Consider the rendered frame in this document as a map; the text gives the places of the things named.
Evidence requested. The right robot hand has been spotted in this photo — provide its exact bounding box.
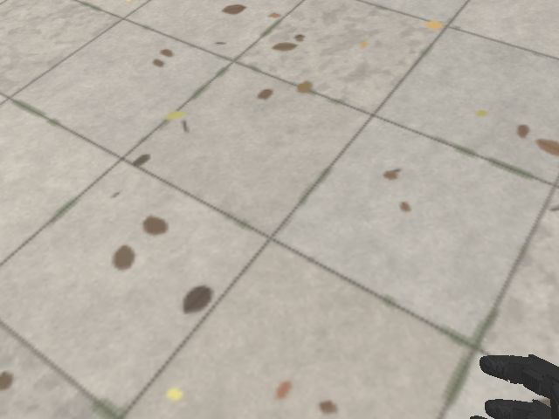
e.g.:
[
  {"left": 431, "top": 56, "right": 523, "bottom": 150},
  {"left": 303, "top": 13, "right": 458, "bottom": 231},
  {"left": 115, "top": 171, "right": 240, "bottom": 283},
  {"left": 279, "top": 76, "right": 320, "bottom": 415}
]
[{"left": 470, "top": 354, "right": 559, "bottom": 419}]

